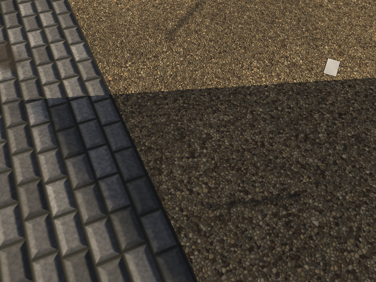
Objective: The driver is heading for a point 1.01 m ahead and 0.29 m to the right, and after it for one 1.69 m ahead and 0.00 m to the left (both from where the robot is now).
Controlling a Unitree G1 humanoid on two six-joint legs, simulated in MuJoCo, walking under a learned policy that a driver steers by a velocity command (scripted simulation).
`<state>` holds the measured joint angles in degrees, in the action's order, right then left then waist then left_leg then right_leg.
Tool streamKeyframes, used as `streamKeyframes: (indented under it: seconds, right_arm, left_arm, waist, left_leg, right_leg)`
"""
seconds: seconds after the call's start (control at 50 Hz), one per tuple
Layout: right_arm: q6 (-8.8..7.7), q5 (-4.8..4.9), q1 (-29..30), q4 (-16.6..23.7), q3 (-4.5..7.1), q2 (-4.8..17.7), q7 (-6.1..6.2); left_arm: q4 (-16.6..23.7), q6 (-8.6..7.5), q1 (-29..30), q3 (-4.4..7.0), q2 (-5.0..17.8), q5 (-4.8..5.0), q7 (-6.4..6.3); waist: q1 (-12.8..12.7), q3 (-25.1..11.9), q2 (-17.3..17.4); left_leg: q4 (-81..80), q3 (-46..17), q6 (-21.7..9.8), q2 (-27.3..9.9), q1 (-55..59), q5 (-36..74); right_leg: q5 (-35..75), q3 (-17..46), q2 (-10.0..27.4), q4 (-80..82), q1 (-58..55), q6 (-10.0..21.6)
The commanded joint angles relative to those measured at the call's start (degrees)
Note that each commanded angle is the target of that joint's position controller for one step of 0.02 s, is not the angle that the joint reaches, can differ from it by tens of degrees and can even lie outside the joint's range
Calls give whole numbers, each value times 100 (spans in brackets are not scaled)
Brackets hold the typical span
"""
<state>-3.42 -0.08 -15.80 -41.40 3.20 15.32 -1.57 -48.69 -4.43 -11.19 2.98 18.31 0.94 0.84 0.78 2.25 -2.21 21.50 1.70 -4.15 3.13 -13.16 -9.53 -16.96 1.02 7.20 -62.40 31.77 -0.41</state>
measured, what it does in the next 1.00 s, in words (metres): walks ahead: right foot, then left foot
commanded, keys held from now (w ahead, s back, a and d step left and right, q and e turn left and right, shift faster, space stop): w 0.62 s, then w+e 0.38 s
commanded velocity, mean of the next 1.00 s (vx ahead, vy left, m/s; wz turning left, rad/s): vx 0.50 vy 0.00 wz -0.09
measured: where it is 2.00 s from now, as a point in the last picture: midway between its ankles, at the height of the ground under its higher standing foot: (239, 152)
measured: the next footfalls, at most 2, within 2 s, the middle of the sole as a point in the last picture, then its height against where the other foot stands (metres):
right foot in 0.32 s outside the picture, level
left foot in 0.84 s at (164, 230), level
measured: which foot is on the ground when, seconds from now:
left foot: down 0.00-0.34, up 0.36-0.82, down 0.84-1.00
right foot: up 0.00-0.30, down 0.32-0.86, up 0.88-1.00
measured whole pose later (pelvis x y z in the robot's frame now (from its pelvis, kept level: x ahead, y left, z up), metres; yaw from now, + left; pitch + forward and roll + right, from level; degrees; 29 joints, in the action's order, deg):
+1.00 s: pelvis +0.57 -0.02 +0.00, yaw -9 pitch +1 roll +1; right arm -5.6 -0.5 -10.4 -47.0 3.2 14.4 -0.7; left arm -50.0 -2.6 -17.2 3.9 17.8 2.0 -0.4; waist -0.1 1.8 -2.9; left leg 24.3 5.2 -1.2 -0.2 -15.8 -9.6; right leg -20.1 2.5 3.6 -65.5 27.3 1.3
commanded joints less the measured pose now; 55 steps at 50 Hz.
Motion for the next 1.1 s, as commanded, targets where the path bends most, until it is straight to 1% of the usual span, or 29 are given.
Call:
streamKeyframes:
  seconds: [0.02,0.12,0.22,0.28,0.3,0.32,0.34,0.36,0.38,0.4,0.42,0.44,0.48,0.52,0.62,0.68,0.74,0.8,0.82,0.84,0.86,0.88,0.9,0.92,0.94,0.96,1.0,1.04,1.1]
  right_arm:
    - [-201,-4,201,279,217,818,57]
    - [-165,36,-168,-27,243,977,158]
    - [-75,116,-575,-399,293,1095,191]
    - [23,122,-497,-497,325,1174,233]
    - [67,110,-409,-500,308,1155,246]
    - [94,55,-481,-468,220,964,269]
    - [8,-19,-1166,-324,41,433,228]
    - [-103,33,-1165,-418,-8,330,203]
    - [-199,194,-644,-305,131,894,162]
    - [-244,266,-149,-150,133,948,154]
    - [-245,186,111,-102,131,906,177]
    - [-202,110,86,-121,165,871,197]
    - [-92,80,-177,-233,141,650,202]
    - [-26,49,-49,-196,112,537,220]
    - [-88,31,886,13,33,356,163]
    - [-152,64,1539,187,-2,307,92]
    - [-232,94,1855,310,14,416,-3]
    - [-304,92,1374,185,116,692,-18]
    - [-320,75,709,-16,229,893,21]
    - [-328,-20,-237,-203,348,1206,76]
    - [-258,-92,-824,-322,498,1770,112]
    - [-228,-44,-905,-329,384,1351,96]
    - [-229,-8,-523,-298,266,980,110]
    - [-231,-1,-143,-261,207,801,122]
    - [-240,-8,188,-284,153,612,111]
    - [-272,-44,407,-298,120,493,108]
    - [-325,-61,614,-360,139,473,107]
    - [-369,-74,616,-449,192,608,132]
    - [-348,-82,524,-569,244,757,191]
  left_arm:
    - [269,60,-124,71,293,-70,-38]
    - [508,-26,849,-25,118,-58,59]
    - [755,-80,1400,-29,247,-21,195]
    - [694,-114,998,47,440,-36,227]
    - [515,-118,388,146,592,-50,199]
    - [260,-111,-533,281,890,-71,147]
    - [173,-82,-1214,419,1491,-151,108]
    - [66,-51,-1455,356,1205,-32,134]
    - [121,-61,-1123,238,887,19,131]
    - [222,-54,-699,189,714,-27,107]
    - [267,-59,-349,140,575,-89,108]
    - [304,-93,-135,90,405,-152,108]
    - [288,-136,-28,72,345,-161,110]
    - [206,-180,-110,108,486,-120,78]
    - [33,-119,-442,154,659,-61,-42]
    - [-155,-50,-901,175,730,15,-71]
    - [-248,62,-1087,211,773,56,-110]
    - [-237,138,-953,275,867,59,-156]
    - [-210,151,-893,241,774,40,-156]
    - [-99,144,-866,128,468,-45,-145]
    - [59,57,-1527,-50,-159,-47,-127]
    - [33,-24,-1486,-14,84,51,-116]
    - [134,-41,-1030,142,600,182,-111]
    - [210,-28,-716,163,608,184,-128]
    - [235,6,-579,185,549,123,-143]
    - [226,77,-651,218,457,96,-143]
    - [255,227,-728,201,205,106,-120]
    - [397,322,-569,201,117,76,-121]
    - [569,324,-219,189,69,39,-58]
  waist:
    - [-183,-234,576]
    - [153,75,541]
    - [278,237,552]
    - [-9,-32,697]
    - [-351,-412,678]
    - [-709,-1105,508]
    - [-571,-2074,-656]
    - [-670,-2521,-1392]
    - [-739,-1738,-850]
    - [-637,-1089,-503]
    - [-481,-584,-171]
    - [-279,-418,-240]
    - [-67,-382,-340]
    - [-27,-251,-248]
    - [-286,-32,-98]
    - [-525,119,-46]
    - [-527,189,-116]
    - [-140,-58,-286]
    - [204,-461,-223]
    - [612,-1282,23]
    - [474,-2211,1395]
    - [554,-2455,1828]
    - [548,-1552,1314]
    - [427,-1029,1029]
    - [278,-626,855]
    - [93,-425,986]
    - [-79,-244,954]
    - [-136,-113,756]
    - [-75,0,592]
  left_leg:
    - [-1336,-1210,-1111,-1523,330,1284]
    - [-1456,-625,-825,-1301,392,959]
    - [-1122,-727,-710,-1701,1251,1002]
    - [-487,-716,-521,-1768,1691,2313]
    - [266,-527,-395,-1547,1630,3229]
    - [1510,-276,-207,-1224,1053,3028]
    - [3764,-30,208,-504,-1071,985]
    - [4962,-597,363,133,-2317,-2309]
    - [5439,-947,248,-252,-2959,-2190]
    - [5303,-745,157,-566,-3083,-1689]
    - [4942,-613,154,-805,-2937,-1247]
    - [4563,-662,157,-1006,-2578,-924]
    - [4248,-637,228,-1100,-2098,-679]
    - [3845,-561,360,-1148,-2226,-389]
    - [2027,-361,513,-1034,-2327,1171]
    - [1244,-268,556,-809,-2092,1540]
    - [759,-402,493,-700,-2074,1308]
    - [488,-370,315,-563,-1233,752]
    - [349,-254,167,-472,-249,668]
    - [674,-712,-122,-1035,1351,709]
    - [479,-2920,-901,-2489,3605,-156]
    - [-248,-4183,-1086,-2753,3605,-1005]
    - [-393,-3400,-810,-2555,2897,-1356]
    - [-529,-2681,-649,-2361,2161,-1067]
    - [-748,-2128,-575,-2140,1493,-646]
    - [-947,-1662,-511,-1981,1014,-307]
    - [-1251,-1069,-545,-1878,517,172]
    - [-1409,-646,-626,-1909,424,606]
    - [-1489,-24,-603,-1833,586,986]
  right_leg:
    - [722,165,200,521,513,-151]
    - [2282,-10,-71,2407,351,-157]
    - [2035,56,-230,3168,459,101]
    - [1371,-145,-453,3349,-165,356]
    - [1355,-354,-661,3460,-1028,495]
    - [1532,-158,-460,3275,-2484,704]
    - [1079,2079,1007,3216,-4823,1550]
    - [-124,4140,1498,4347,-5483,1980]
    - [-894,3695,1353,4583,-4964,1678]
    - [-787,2949,1164,4675,-4165,1465]
    - [-257,2368,966,4849,-3315,1397]
    - [243,1979,785,4985,-2756,1323]
    - [831,1507,594,5261,-2269,1344]
    - [1365,1149,584,5459,-2114,1438]
    - [1900,365,299,5599,-2281,1223]
    - [1741,423,320,5494,-2432,1193]
    - [1749,701,549,5138,-2906,1145]
    - [2283,945,658,4519,-3087,976]
    - [2836,788,390,3799,-2924,833]
    - [2290,563,40,2407,-2163,637]
    - [170,-36,-850,232,35,188]
    - [-1700,549,-867,-715,778,168]
    - [-1348,659,-551,-1084,1184,224]
    - [-862,509,-297,-1024,1164,238]
    - [-488,469,-137,-764,998,217]
    - [-204,515,24,-536,705,200]
    - [43,449,117,-377,404,138]
    - [390,464,154,-115,580,72]
    - [1222,409,127,796,742,23]
Over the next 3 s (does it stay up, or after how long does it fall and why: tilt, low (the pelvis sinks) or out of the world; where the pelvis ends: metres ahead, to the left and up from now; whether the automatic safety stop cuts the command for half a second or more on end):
stays up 1.05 -0.23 0.00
